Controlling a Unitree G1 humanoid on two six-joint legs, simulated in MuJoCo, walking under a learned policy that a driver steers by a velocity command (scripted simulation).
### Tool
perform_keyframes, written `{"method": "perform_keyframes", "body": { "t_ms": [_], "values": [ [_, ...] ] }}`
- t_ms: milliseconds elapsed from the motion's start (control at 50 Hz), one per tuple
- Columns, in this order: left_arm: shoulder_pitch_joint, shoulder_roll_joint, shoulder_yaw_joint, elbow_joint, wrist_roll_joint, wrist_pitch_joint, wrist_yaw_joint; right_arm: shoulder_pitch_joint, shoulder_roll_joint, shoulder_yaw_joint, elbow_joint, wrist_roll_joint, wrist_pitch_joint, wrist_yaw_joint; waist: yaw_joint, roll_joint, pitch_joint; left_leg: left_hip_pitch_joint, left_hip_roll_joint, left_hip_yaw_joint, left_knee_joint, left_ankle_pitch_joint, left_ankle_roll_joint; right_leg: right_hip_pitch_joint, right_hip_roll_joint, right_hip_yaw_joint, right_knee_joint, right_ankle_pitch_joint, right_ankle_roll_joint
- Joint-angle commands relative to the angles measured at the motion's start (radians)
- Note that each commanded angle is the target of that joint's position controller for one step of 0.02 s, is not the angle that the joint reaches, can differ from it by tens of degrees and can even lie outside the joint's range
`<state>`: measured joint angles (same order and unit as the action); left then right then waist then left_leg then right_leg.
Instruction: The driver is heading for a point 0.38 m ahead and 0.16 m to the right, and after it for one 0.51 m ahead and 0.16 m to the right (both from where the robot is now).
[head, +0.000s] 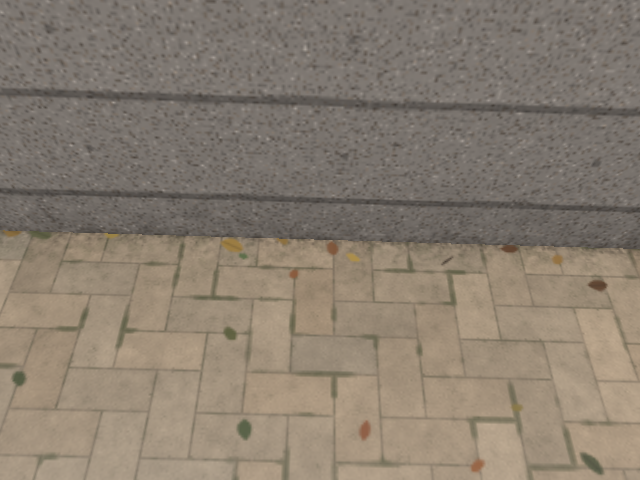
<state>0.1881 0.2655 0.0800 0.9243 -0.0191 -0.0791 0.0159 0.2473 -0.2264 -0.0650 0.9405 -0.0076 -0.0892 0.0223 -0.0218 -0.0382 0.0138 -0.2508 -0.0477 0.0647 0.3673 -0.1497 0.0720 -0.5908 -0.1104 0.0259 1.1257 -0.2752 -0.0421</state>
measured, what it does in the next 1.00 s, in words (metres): walks ahead, turning right: right foot, then left foot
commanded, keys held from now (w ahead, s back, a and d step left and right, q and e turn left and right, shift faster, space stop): w+e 0.50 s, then no key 0.50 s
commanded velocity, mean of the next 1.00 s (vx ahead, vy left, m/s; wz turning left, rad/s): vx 0.35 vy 0.00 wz -0.29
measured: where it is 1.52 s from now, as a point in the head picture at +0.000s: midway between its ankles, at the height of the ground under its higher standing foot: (389, 467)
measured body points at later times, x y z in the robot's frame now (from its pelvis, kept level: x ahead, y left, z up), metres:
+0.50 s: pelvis +0.28 -0.09 -0.01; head +0.31 -0.10 +0.44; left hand +0.46 +0.15 -0.13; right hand +0.31 -0.37 -0.14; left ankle +0.20 +0.08 -0.64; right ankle +0.32 -0.17 -0.74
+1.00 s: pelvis +0.47 -0.11 -0.01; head +0.49 -0.11 +0.44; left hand +0.70 +0.09 -0.13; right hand +0.51 -0.39 -0.13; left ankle +0.60 -0.04 -0.74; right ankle +0.38 -0.22 -0.71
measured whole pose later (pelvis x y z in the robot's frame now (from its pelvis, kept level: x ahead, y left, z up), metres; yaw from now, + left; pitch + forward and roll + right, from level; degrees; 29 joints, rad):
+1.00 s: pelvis +0.47 -0.11 -0.01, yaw -20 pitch +0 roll +0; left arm 0.11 0.28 0.03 0.82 0.03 0.03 0.02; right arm 0.12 -0.23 -0.01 0.87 -0.03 -0.05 -0.02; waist -0.01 -0.03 0.05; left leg -0.37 -0.02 0.02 0.44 -0.07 0.03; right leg -0.31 0.01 0.08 0.83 -0.53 0.08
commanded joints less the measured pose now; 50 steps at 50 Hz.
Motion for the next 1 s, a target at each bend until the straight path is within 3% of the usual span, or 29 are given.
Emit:
{"method": "perform_keyframes", "body": {
  "t_ms": [20, 140, 260, 320, 340, 360, 380, 400, 420, 440, 460, 480, 500, 540, 580, 620, 680, 720, 740, 780, 800, 820, 840, 860, 880, 900, 920, 940, 1000],
  "values": [
    [0.029, 0.044, 0.013, -0.043, 0.006, 0.011, 0.004, -0.019, -0.139, -0.026, -0.047, -0.003, -0.022, -0.016, 0.038, 0.101, -0.025, 0.071, 0.283, -0.225, -0.235, 0.142, 0.162, -0.109, -0.054, 0.041, -0.091, 0.129, 0.017],
    [-0.126, 0.029, 0.004, -0.091, -0.002, 0.013, -0.021, 0.041, -0.151, -0.024, -0.021, -0.002, -0.020, -0.037, -0.012, 0.096, 0.016, 0.135, 0.259, -0.053, -0.259, 0.185, 0.100, -0.122, -0.008, 0.030, -0.360, 0.383, 0.015],
    [-0.263, 0.017, -0.013, -0.172, -0.001, 0.015, -0.055, 0.109, -0.168, -0.033, 0.011, 0.009, 0.006, -0.044, -0.059, 0.085, 0.074, 0.342, 0.325, 0.025, -0.191, 0.286, 0.080, -0.179, 0.023, -0.027, -0.497, 0.283, -0.016],
    [-0.216, 0.054, 0.002, -0.195, 0.002, 0.017, -0.073, 0.066, -0.209, -0.045, -0.008, 0.020, 0.024, -0.054, -0.007, 0.135, 0.019, 0.375, 0.334, 0.076, -0.031, 0.705, 0.047, -0.028, 0.092, -0.115, -0.513, 0.126, -0.061],
    [-0.129, 0.082, 0.019, -0.182, 0.002, 0.019, -0.074, 0.051, -0.222, -0.049, -0.016, 0.022, 0.033, -0.060, 0.043, 0.152, -0.036, 0.365, 0.324, 0.098, 0.097, 0.864, 0.031, 0.096, 0.133, -0.144, -0.522, 0.095, -0.083],
    [0.032, 0.132, 0.048, -0.141, 0.000, 0.019, -0.070, 0.037, -0.220, -0.046, -0.025, 0.023, 0.039, -0.064, 0.125, 0.130, -0.117, 0.299, 0.282, 0.127, 0.302, 0.879, 0.000, 0.318, 0.177, -0.150, -0.590, 0.154, -0.117],
    [0.205, 0.227, 0.082, -0.109, 0.002, 0.025, -0.050, 0.043, -0.201, -0.036, -0.052, 0.007, 0.031, -0.066, 0.183, 0.013, -0.226, 0.033, 0.238, 0.135, 0.623, 0.574, -0.043, 0.649, 0.032, 0.094, -0.598, 0.187, -0.186],
    [0.202, 0.300, 0.087, -0.111, -0.010, 0.018, -0.048, 0.136, -0.044, 0.014, -0.095, -0.020, -0.004, -0.041, 0.069, -0.224, -0.323, -0.415, 0.011, 0.027, 0.954, -0.369, -0.100, 0.978, -0.206, 0.656, -0.708, 0.055, -0.378],
    [0.251, 0.219, 0.062, -0.122, 0.001, 0.017, -0.045, 0.032, -0.128, -0.002, -0.107, 0.022, -0.049, -0.024, 0.142, -0.136, -0.387, -0.534, 0.023, -0.159, 1.051, -0.405, -0.077, 1.029, -0.218, 0.761, -0.814, -0.002, -0.371],
    [0.202, 0.170, 0.051, -0.126, 0.007, 0.012, -0.039, -0.055, -0.161, -0.011, -0.135, 0.052, -0.072, -0.017, 0.147, -0.102, -0.254, -0.610, 0.074, -0.156, 1.040, -0.318, -0.054, 0.937, -0.186, 0.609, -0.818, 0.073, -0.322],
    [0.119, 0.146, 0.042, -0.150, 0.005, 0.008, -0.035, -0.084, -0.168, -0.011, -0.139, 0.043, -0.082, -0.025, 0.107, 0.001, -0.177, -0.567, 0.123, -0.150, 0.960, -0.236, -0.045, 0.779, -0.145, 0.486, -0.822, 0.192, -0.283],
    [0.052, 0.118, 0.032, -0.168, 0.009, 0.008, -0.035, -0.093, -0.174, -0.021, -0.134, 0.018, -0.078, -0.034, 0.066, 0.041, -0.120, -0.492, 0.150, -0.142, 0.876, -0.202, -0.054, 0.622, -0.114, 0.400, -0.837, 0.307, -0.264],
    [0.007, 0.102, 0.023, -0.190, 0.026, 0.006, -0.030, -0.081, -0.185, -0.026, -0.144, 0.003, -0.064, -0.038, 0.033, 0.025, -0.096, -0.419, 0.173, -0.145, 0.837, -0.186, -0.068, 0.516, -0.092, 0.354, -0.861, 0.379, -0.262],
    [-0.006, 0.116, 0.019, -0.195, 0.025, 0.002, -0.016, -0.048, -0.159, -0.026, -0.151, -0.005, -0.035, -0.036, -0.010, 0.025, -0.068, -0.366, 0.176, -0.123, 0.760, -0.183, -0.099, 0.413, -0.087, 0.287, -0.882, 0.587, -0.262],
    [-0.006, 0.135, 0.019, -0.202, 0.024, -0.001, -0.006, -0.069, -0.142, -0.020, -0.171, -0.008, -0.016, -0.042, -0.016, 0.000, -0.053, -0.357, 0.152, -0.090, 0.632, -0.095, -0.123, 0.363, -0.037, 0.182, -0.877, 0.785, -0.235],
    [-0.011, 0.156, 0.023, -0.200, 0.029, -0.002, -0.001, -0.091, -0.132, -0.015, -0.182, -0.024, -0.003, -0.041, -0.012, -0.020, -0.077, -0.262, 0.119, -0.067, 0.452, 0.055, -0.128, 0.326, 0.028, 0.078, -0.845, 0.864, -0.177],
    [0.048, 0.147, 0.019, -0.177, 0.020, -0.001, 0.001, -0.194, -0.103, 0.004, -0.211, -0.006, 0.015, -0.039, 0.053, -0.036, -0.107, -0.201, 0.079, -0.066, 0.254, 0.221, -0.124, 0.392, 0.025, 0.076, -0.822, 0.764, -0.122],
    [0.041, 0.129, 0.011, -0.169, 0.021, 0.008, 0.005, -0.210, -0.122, 0.006, -0.215, 0.000, 0.025, -0.034, 0.057, -0.053, -0.108, -0.204, 0.085, -0.095, 0.207, 0.247, -0.112, 0.455, -0.010, 0.119, -0.802, 0.705, -0.115],
    [0.029, 0.126, 0.010, -0.169, 0.024, 0.014, 0.007, -0.209, -0.135, 0.005, -0.216, -0.004, 0.025, -0.031, 0.052, -0.055, -0.099, -0.212, 0.092, -0.110, 0.188, 0.231, -0.100, 0.486, -0.030, 0.138, -0.780, 0.695, -0.113],
    [0.001, 0.135, 0.015, -0.182, 0.036, 0.035, 0.013, -0.165, -0.179, -0.006, -0.202, -0.017, -0.010, -0.026, 0.025, -0.041, -0.084, -0.164, 0.084, -0.102, 0.098, 0.226, -0.068, 0.543, -0.032, 0.163, -0.701, 0.662, -0.088],
    [-0.005, 0.122, 0.008, -0.185, 0.039, 0.041, 0.013, -0.097, -0.194, -0.014, -0.169, -0.027, -0.024, -0.025, -0.004, -0.031, -0.116, -0.064, 0.066, -0.076, 0.031, 0.294, -0.052, 0.558, 0.008, 0.157, -0.620, 0.691, -0.071],
    [0.002, 0.102, -0.003, -0.195, 0.045, 0.042, 0.012, -0.050, -0.195, -0.008, -0.160, -0.038, -0.033, -0.027, -0.015, -0.006, -0.175, 0.076, 0.103, -0.102, 0.016, 0.495, -0.025, 0.539, 0.058, 0.150, -0.540, 0.638, -0.038],
    [0.053, 0.065, -0.017, -0.209, 0.066, 0.040, 0.011, -0.035, -0.239, -0.005, -0.170, -0.065, -0.034, -0.031, 0.026, 0.114, -0.259, 0.337, 0.247, -0.238, 0.145, 0.890, 0.070, 0.355, 0.120, 0.154, -0.397, 0.327, 0.011],
    [0.128, 0.047, -0.029, -0.182, 0.061, 0.044, 0.007, -0.003, -0.181, 0.004, -0.140, -0.065, -0.013, -0.031, 0.028, 0.287, -0.338, 0.459, 0.392, -0.419, 0.119, 0.956, 0.222, 0.218, 0.162, 0.131, -0.216, -0.189, 0.077],
    [0.095, 0.105, -0.020, -0.173, 0.047, 0.054, -0.003, -0.001, -0.142, 0.014, -0.131, -0.032, 0.002, -0.031, 0.010, 0.271, -0.314, 0.400, 0.420, -0.503, 0.048, 0.767, 0.250, 0.174, 0.157, 0.116, -0.134, -0.435, 0.103],
    [0.053, 0.143, -0.010, -0.164, 0.032, 0.061, -0.006, -0.039, -0.141, 0.017, -0.131, -0.018, 0.005, -0.028, 0.004, 0.200, -0.247, 0.321, 0.385, -0.482, 0.007, 0.546, 0.211, 0.148, 0.126, 0.122, -0.084, -0.415, 0.124],
    [0.003, 0.140, -0.012, -0.156, 0.036, 0.081, 0.000, -0.089, -0.156, 0.016, -0.136, -0.018, 0.010, -0.035, 0.010, 0.141, -0.207, 0.232, 0.363, -0.441, -0.024, 0.408, 0.178, 0.156, 0.106, 0.107, -0.077, -0.355, 0.137],
    [-0.003, 0.120, -0.017, -0.150, 0.041, 0.100, 0.004, -0.144, -0.164, 0.017, -0.138, -0.018, 0.014, -0.039, 0.033, 0.131, -0.160, 0.124, 0.342, -0.402, -0.061, 0.261, 0.145, 0.196, 0.080, 0.099, -0.145, -0.310, 0.142],
    [0.012, 0.061, -0.038, -0.105, 0.052, 0.114, 0.019, -0.203, -0.166, 0.021, -0.127, -0.031, 0.042, -0.056, 0.052, 0.153, -0.105, -0.078, 0.246, -0.276, -0.115, 0.036, 0.063, 0.392, 0.085, 0.038, -0.434, -0.175, 0.119]
  ]
}}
